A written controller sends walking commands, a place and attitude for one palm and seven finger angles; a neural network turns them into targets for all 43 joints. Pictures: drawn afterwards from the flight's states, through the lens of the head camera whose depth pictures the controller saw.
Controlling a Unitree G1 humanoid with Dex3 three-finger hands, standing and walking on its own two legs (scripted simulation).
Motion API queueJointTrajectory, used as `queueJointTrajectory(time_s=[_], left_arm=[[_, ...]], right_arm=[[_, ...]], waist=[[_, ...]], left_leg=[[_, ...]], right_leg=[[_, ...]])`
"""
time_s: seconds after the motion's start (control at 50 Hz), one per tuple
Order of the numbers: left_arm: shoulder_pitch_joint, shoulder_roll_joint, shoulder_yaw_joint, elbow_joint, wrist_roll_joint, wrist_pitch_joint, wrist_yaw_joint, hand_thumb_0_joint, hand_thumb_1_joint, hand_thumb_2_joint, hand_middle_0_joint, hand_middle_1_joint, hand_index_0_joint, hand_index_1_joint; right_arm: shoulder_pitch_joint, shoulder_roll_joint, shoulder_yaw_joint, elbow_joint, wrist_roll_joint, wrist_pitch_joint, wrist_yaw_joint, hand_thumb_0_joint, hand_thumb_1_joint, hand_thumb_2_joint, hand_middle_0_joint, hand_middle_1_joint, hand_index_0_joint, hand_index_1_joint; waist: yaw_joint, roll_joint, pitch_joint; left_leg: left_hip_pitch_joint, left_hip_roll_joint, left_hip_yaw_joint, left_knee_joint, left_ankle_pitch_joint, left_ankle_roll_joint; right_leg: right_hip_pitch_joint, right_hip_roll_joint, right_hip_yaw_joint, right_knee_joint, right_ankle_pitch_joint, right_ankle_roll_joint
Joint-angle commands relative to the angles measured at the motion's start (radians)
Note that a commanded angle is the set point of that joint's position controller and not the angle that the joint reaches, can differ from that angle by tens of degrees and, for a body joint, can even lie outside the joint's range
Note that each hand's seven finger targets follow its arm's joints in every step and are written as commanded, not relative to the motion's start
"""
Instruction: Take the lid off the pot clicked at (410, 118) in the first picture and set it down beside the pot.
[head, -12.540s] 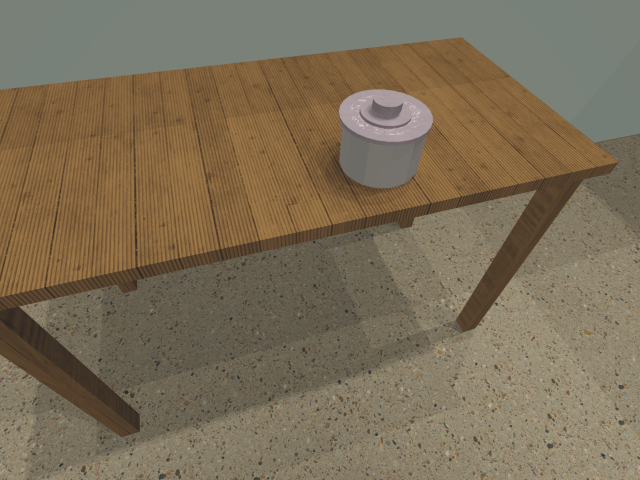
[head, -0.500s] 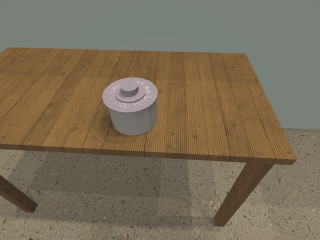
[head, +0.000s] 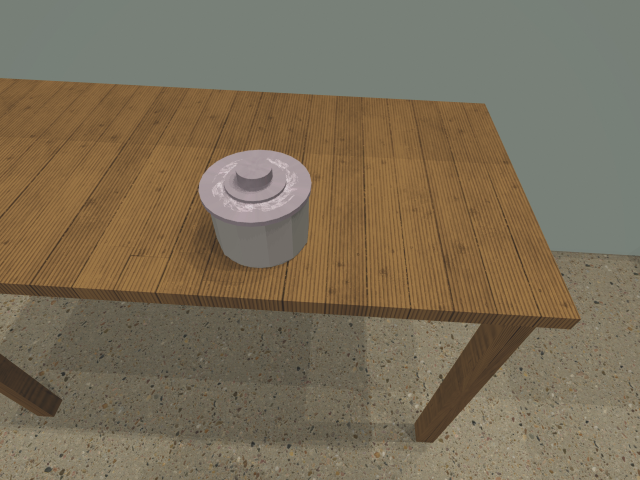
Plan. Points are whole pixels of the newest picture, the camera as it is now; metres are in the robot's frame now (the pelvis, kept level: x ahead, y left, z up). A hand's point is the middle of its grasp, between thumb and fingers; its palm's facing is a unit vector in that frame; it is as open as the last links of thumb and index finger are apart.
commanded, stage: look again from close up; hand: left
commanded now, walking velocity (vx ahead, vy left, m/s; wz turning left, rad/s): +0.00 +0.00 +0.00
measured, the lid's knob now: (254, 171) +0.49 +0.13 +0.12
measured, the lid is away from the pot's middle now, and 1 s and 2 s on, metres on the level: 0.00 0.00 0.00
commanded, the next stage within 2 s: lift the closed hand beside the body in 0.64 s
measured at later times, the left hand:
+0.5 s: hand out of the picture +0.01 +0.15 -0.17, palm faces +0.00 -0.99 -0.17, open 7.3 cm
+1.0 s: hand (189, 454) +0.16 +0.17 -0.05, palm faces +0.14 -0.96 -0.26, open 6.0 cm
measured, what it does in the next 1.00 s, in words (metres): stands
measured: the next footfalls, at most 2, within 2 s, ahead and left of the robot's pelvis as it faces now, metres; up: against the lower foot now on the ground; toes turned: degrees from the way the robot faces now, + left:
none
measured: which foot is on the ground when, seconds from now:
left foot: down 0.00-1.00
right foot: down 0.00-1.00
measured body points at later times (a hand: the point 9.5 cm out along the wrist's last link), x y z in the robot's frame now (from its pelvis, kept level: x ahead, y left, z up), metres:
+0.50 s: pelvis +0.02 -0.01 +0.00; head +0.03 -0.01 +0.45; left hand +0.01 +0.20 -0.16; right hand +0.01 -0.23 -0.16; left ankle +0.03 +0.10 -0.74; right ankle +0.03 -0.15 -0.74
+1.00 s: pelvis +0.02 -0.01 +0.00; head +0.01 -0.01 +0.45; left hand +0.15 +0.22 -0.03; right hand +0.19 -0.25 -0.08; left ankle +0.03 +0.10 -0.74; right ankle +0.03 -0.15 -0.74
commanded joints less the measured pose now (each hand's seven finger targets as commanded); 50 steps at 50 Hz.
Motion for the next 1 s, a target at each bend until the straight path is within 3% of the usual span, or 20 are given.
queueJointTrajectory(time_s=[0.0, 0.12, 0.28, 0.7, 0.72, 0.74, 0.76, 0.78, 0.8, 0.82, 0.84, 0.86, 0.88, 0.92, 0.94, 0.96, 0.98], left_arm=[[0.065, 0.099, 0.027, -0.020, -0.004, -0.024, 0.014, 0.000, 0.900, 0.900, -0.200, -0.300, -0.200, -0.300], [0.055, 0.090, 0.026, -0.006, -0.005, -0.026, 0.015, 0.000, 0.900, 0.900, -0.200, -0.300, -0.200, -0.300], [0.051, 0.089, 0.028, 0.001, -0.005, -0.026, 0.014, 0.000, 0.900, 0.900, -0.200, -0.300, -0.200, -0.300], [0.052, 0.088, 0.025, 0.015, -0.007, -0.028, 0.014, 0.000, 0.900, 0.900, -0.200, -0.300, -0.200, -0.300], [0.081, 0.129, 0.031, 0.045, 0.007, -0.038, 0.048, 0.000, 0.900, 0.900, -0.200, -0.300, -0.200, -0.300], [-0.609, 0.452, 0.148, -1.247, -0.166, -0.197, 0.089, 0.000, 0.900, 0.900, -0.244, -0.348, -0.244, -0.348], [-0.213, 0.243, -0.018, -1.147, -0.087, -0.127, 0.131, 0.000, 0.900, 0.900, -0.288, -0.396, -0.288, -0.396], [0.072, 0.071, -0.077, -1.021, -0.068, 0.004, 0.143, 0.000, 0.900, 0.900, -0.332, -0.444, -0.332, -0.444], [0.060, -0.008, -0.157, -1.024, -0.058, 0.041, 0.132, 0.000, 0.900, 0.900, -0.376, -0.492, -0.376, -0.492], [0.100, -0.019, -0.152, -0.901, -0.025, 0.051, 0.126, 0.000, 0.900, 0.900, -0.420, -0.540, -0.420, -0.540], [0.233, -0.064, -0.133, -0.652, -0.001, 0.067, 0.122, 0.000, 0.900, 0.900, -0.464, -0.588, -0.464, -0.588], [0.215, -0.015, -0.088, -0.643, 0.007, 0.053, 0.106, 0.000, 0.900, 0.900, -0.508, -0.636, -0.508, -0.636], [0.245, 0.066, -0.006, -0.789, 0.003, 0.022, 0.092, 0.000, 0.900, 0.900, -0.552, -0.684, -0.552, -0.684], [0.367, 0.159, 0.083, -1.113, -0.013, -0.025, 0.074, 0.000, 0.900, 0.900, -0.640, -0.780, -0.640, -0.780], [0.414, 0.197, 0.132, -1.173, -0.018, -0.032, 0.075, 0.000, 0.900, 0.900, -0.684, -0.828, -0.684, -0.828], [0.416, 0.158, 0.097, -1.188, -0.019, -0.031, 0.067, 0.000, 0.900, 0.900, -0.728, -0.876, -0.728, -0.876], [0.374, 0.143, 0.084, -1.173, -0.021, -0.032, 0.060, 0.000, 0.900, 0.900, -0.772, -0.924, -0.772, -0.924]], right_arm=[[0.023, -0.097, -0.022, -0.034, 0.005, -0.024, -0.011, 0.000, -0.900, -0.900, 0.200, 0.300, 0.200, 0.300], [0.026, -0.081, -0.019, -0.008, 0.006, -0.025, -0.014, 0.000, -0.900, -0.900, 0.200, 0.300, 0.200, 0.300], [0.020, -0.080, -0.017, 0.002, 0.005, -0.028, -0.017, 0.000, -0.900, -0.900, 0.200, 0.300, 0.200, 0.300], [0.019, -0.080, -0.012, 0.029, 0.007, -0.029, -0.020, 0.000, -0.900, -0.900, 0.200, 0.300, 0.200, 0.300], [-0.086, -0.139, -0.013, -0.044, 0.009, -0.027, -0.013, 0.000, -0.900, -0.900, 0.200, 0.300, 0.200, 0.300], [-0.161, -0.294, -0.029, -0.359, 0.050, -0.172, -0.028, 0.000, -0.900, -0.900, 0.200, 0.300, 0.200, 0.300], [-0.185, -0.204, -0.002, -0.358, 0.073, -0.271, -0.071, 0.000, -0.900, -0.900, 0.200, 0.300, 0.200, 0.300], [-0.205, -0.182, 0.004, -0.342, 0.091, -0.289, -0.072, 0.000, -0.900, -0.900, 0.200, 0.300, 0.200, 0.300], [-0.199, -0.188, 0.017, -0.357, 0.083, -0.315, -0.067, 0.000, -0.900, -0.900, 0.200, 0.300, 0.200, 0.300], [-0.223, -0.207, 0.014, -0.360, 0.059, -0.325, -0.058, 0.000, -0.900, -0.900, 0.200, 0.300, 0.200, 0.300], [-0.239, -0.205, -0.007, -0.356, 0.046, -0.301, -0.045, 0.000, -0.900, -0.900, 0.200, 0.300, 0.200, 0.300], [-0.218, -0.229, -0.029, -0.377, 0.035, -0.281, -0.020, 0.000, -0.900, -0.900, 0.200, 0.300, 0.200, 0.300], [-0.250, -0.225, -0.042, -0.420, 0.029, -0.270, -0.012, 0.000, -0.900, -0.900, 0.200, 0.300, 0.200, 0.300], [-0.284, -0.215, -0.043, -0.521, 0.028, -0.275, -0.010, 0.000, -0.900, -0.900, 0.200, 0.300, 0.200, 0.300], [-0.294, -0.207, -0.043, -0.545, 0.031, -0.269, -0.012, 0.000, -0.900, -0.900, 0.200, 0.300, 0.200, 0.300], [-0.301, -0.198, -0.035, -0.575, 0.031, -0.256, -0.014, 0.000, -0.900, -0.900, 0.200, 0.300, 0.200, 0.300], [-0.306, -0.197, -0.036, -0.590, 0.031, -0.239, -0.017, 0.000, -0.900, -0.900, 0.200, 0.300, 0.200, 0.300]], waist=[[0.001, 0.020, 0.044], [-0.002, -0.006, 0.060], [-0.001, 0.013, 0.045], [-0.001, 0.000, 0.052], [0.025, -0.032, 0.064], [-0.010, 0.187, -0.277], [0.044, 0.263, -0.366], [0.039, 0.185, -0.294], [0.017, 0.089, -0.174], [0.004, 0.019, -0.037], [-0.001, -0.150, 0.102], [0.005, -0.198, 0.125], [0.034, -0.166, 0.088], [0.077, -0.041, -0.080], [0.086, 0.031, -0.119], [0.067, 0.035, -0.069], [0.045, -0.005, 0.005]], left_leg=[[0.005, 0.102, -0.127, -0.136, -0.113, 0.000], [0.029, 0.103, -0.112, -0.124, -0.054, -0.003], [0.057, 0.105, -0.100, -0.121, -0.006, -0.004], [0.089, 0.113, -0.083, -0.122, 0.041, -0.006], [-0.005, 0.120, -0.056, 0.062, 0.092, -0.033], [0.193, 0.009, -0.099, -0.047, 0.090, -0.039], [0.240, 0.029, -0.050, -0.074, 0.148, -0.053], [0.209, 0.025, -0.076, -0.121, 0.157, -0.053], [0.186, 0.024, -0.089, -0.127, 0.119, -0.033], [0.129, 0.018, -0.097, -0.120, 0.071, -0.019], [0.029, 0.031, -0.116, -0.115, 0.015, -0.013], [-0.012, 0.028, -0.114, -0.092, -0.023, -0.017], [-0.020, 0.030, -0.108, -0.096, -0.026, -0.020], [0.041, 0.029, -0.093, -0.105, 0.021, -0.025], [0.059, 0.029, -0.079, -0.100, 0.043, -0.031], [0.042, 0.025, -0.070, -0.094, 0.038, -0.030], [0.009, 0.026, -0.068, -0.086, 0.013, -0.028]], right_leg=[[-0.043, -0.052, 0.069, -0.100, -0.046, -0.072], [-0.049, -0.054, 0.072, -0.107, -0.018, -0.070], [-0.031, -0.052, 0.078, -0.109, 0.021, -0.071], [-0.011, -0.051, 0.081, -0.124, 0.066, -0.068], [0.019, -0.091, 0.089, -0.129, 0.296, -0.056], [0.095, -0.041, 0.040, -0.084, 0.254, -0.078], [0.147, -0.018, 0.016, -0.041, 0.205, -0.113], [0.149, 0.002, -0.048, -0.070, 0.140, -0.097], [0.117, 0.014, -0.086, -0.084, 0.108, -0.072], [0.048, 0.025, -0.105, -0.107, 0.071, -0.062], [-0.020, 0.035, -0.124, -0.126, 0.017, -0.062], [-0.065, 0.033, -0.122, -0.119, -0.017, -0.055], [-0.041, 0.022, -0.113, -0.110, -0.035, -0.054], [0.064, 0.016, -0.097, -0.087, -0.005, -0.062], [0.097, 0.012, -0.092, -0.076, 0.013, -0.065], [0.066, 0.017, -0.091, -0.080, 0.018, -0.063], [0.019, 0.019, -0.089, -0.087, 0.005, -0.059]])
